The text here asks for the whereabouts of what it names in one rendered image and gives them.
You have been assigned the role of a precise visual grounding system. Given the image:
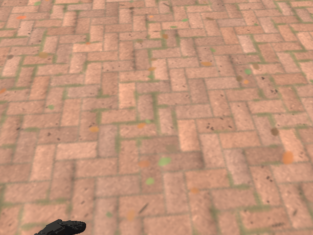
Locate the left robot hand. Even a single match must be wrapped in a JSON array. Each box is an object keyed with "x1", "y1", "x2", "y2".
[{"x1": 34, "y1": 219, "x2": 86, "y2": 235}]

